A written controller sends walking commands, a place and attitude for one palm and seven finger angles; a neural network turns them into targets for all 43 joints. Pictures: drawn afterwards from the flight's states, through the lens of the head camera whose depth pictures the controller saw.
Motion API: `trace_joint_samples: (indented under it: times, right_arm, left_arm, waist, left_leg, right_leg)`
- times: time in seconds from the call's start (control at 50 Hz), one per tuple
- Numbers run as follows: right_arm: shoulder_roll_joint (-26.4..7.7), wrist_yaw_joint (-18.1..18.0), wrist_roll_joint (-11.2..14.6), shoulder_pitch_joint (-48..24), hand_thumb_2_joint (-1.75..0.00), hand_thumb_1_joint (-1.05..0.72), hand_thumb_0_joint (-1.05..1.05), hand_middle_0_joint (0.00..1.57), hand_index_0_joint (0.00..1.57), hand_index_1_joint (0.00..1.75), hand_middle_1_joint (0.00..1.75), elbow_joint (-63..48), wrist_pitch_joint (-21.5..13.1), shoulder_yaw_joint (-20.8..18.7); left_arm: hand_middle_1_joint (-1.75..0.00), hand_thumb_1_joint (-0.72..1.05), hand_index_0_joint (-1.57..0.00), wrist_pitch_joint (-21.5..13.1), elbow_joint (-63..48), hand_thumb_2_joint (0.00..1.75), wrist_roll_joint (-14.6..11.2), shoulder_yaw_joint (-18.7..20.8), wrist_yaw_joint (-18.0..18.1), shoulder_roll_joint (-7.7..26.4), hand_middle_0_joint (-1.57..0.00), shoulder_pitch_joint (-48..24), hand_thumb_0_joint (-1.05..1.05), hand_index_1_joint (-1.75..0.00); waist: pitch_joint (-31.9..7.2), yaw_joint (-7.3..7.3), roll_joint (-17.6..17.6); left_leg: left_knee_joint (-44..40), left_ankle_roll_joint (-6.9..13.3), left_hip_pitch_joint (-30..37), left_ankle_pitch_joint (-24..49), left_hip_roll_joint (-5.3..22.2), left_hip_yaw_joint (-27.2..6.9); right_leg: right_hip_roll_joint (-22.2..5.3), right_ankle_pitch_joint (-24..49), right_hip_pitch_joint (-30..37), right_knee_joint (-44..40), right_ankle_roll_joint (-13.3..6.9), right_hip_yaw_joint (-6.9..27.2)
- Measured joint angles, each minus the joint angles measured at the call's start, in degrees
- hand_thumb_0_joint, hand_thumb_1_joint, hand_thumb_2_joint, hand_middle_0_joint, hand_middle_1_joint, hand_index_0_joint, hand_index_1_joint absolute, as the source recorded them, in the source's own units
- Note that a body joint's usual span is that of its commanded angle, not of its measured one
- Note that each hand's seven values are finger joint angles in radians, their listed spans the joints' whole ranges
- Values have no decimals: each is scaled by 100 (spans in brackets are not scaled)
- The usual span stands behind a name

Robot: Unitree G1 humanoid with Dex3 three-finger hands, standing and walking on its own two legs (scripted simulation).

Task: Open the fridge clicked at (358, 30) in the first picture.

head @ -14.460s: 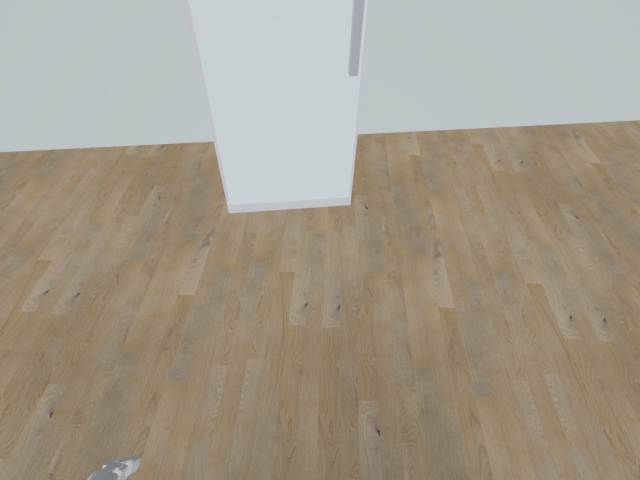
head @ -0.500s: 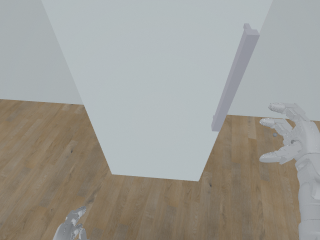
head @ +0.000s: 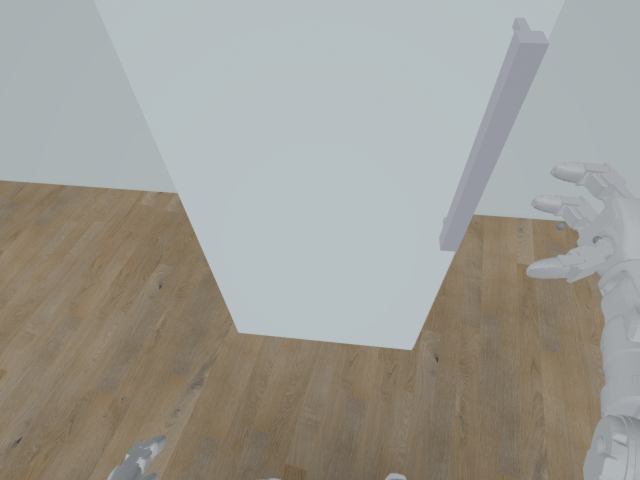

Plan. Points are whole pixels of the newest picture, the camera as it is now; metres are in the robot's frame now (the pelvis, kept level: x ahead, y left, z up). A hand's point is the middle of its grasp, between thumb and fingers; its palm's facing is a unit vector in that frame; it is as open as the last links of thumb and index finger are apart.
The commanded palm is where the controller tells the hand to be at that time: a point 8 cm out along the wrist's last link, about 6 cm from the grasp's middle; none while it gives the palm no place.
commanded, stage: move the hooked fingers beside the handle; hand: right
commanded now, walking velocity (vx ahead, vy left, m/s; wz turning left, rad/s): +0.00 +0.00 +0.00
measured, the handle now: (476, 157) +0.53 -0.16 +0.11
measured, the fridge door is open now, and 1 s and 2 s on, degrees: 0 0 0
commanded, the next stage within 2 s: feel for the door with the fingertips in 1.16 s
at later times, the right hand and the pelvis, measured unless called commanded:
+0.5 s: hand (531, 194) +0.47 -0.22 +0.11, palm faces +0.02 +1.00 +0.01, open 13.9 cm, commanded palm +0.44 -0.28 +0.10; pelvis +0.01 +0.00 -0.01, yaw +2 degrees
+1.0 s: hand (535, 202) +0.46 -0.23 +0.10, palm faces +0.02 +1.00 +0.01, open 13.9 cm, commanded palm +0.44 -0.28 +0.10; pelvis +0.01 +0.00 -0.01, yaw +1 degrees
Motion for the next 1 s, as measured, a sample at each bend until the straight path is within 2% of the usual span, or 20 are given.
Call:
trace_joint_samples:
  times: [0.24,0.34,0.52,0.68,0.86,1.0]
  right_arm:
    - [-226,-110,-234,-879,-30,50,-1,30,30,120,120,927,-204,-71]
    - [-328,-240,-366,-993,-30,50,-1,30,30,120,120,1046,-276,-147]
    - [-336,-211,-390,-799,-30,49,-1,30,30,120,120,1042,-318,-348]
    - [-174,-178,-215,-328,-30,50,-1,30,30,120,120,491,-412,-321]
    - [-97,-161,-209,-632,-30,50,-1,30,30,120,120,767,-237,25]
    - [-153,-274,-320,-863,-30,50,-1,30,31,120,120,882,-386,-90]
  left_arm:
    - [-30,90,-21,190,73,90,45,29,-96,25,-20,250,1,-30]
    - [-30,90,-21,282,26,90,77,67,-148,17,-20,385,1,-30]
    - [-30,90,-21,492,-55,90,83,90,-217,1,-20,540,1,-30]
    - [-30,90,-21,565,-114,90,34,126,-202,-13,-20,476,1,-30]
    - [-30,90,-21,500,-166,90,20,80,-148,3,-20,136,1,-30]
    - [-30,90,-21,455,-200,90,54,36,-150,-27,-20,16,1,-30]
  waist:
    - [-89,222,-31]
    - [-130,302,-54]
    - [-226,324,-60]
    - [-249,197,-67]
    - [-208,126,-53]
    - [-172,189,-2]
  left_leg:
    - [240,-4,-486,-59,-34,-32]
    - [314,-3,-635,-87,-58,-77]
    - [356,4,-694,-143,-105,-154]
    - [294,14,-512,-174,-123,-129]
    - [308,11,-505,-174,-65,-16]
    - [418,18,-694,-180,-72,-8]
  right_leg:
    - [-44,-81,-475,251,-7,-27]
    - [-75,-131,-605,327,-4,-68]
    - [-129,-226,-633,378,1,-137]
    - [-141,-281,-486,374,12,-106]
    - [-70,-227,-528,384,8,2]
    - [-80,-222,-709,476,16,12]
